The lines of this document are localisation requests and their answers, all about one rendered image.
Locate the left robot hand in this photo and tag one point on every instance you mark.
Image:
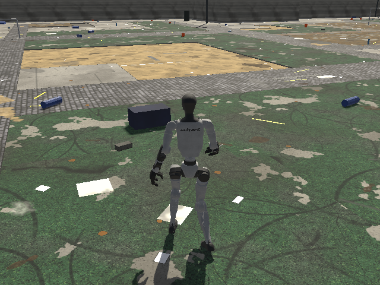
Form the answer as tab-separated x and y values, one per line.
153	177

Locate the robot left forearm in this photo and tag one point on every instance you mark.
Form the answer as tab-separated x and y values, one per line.
159	161

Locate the right robot hand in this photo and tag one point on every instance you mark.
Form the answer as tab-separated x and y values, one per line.
209	151

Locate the left robot shin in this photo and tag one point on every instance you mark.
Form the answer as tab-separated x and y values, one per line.
173	208

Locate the robot left upper arm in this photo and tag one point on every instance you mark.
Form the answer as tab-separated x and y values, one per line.
168	136

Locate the robot right forearm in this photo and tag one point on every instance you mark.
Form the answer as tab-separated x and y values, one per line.
216	150

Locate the robot right foot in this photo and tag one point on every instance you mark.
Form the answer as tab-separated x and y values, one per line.
208	247

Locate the robot right upper arm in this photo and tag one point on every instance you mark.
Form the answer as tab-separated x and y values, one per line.
211	133

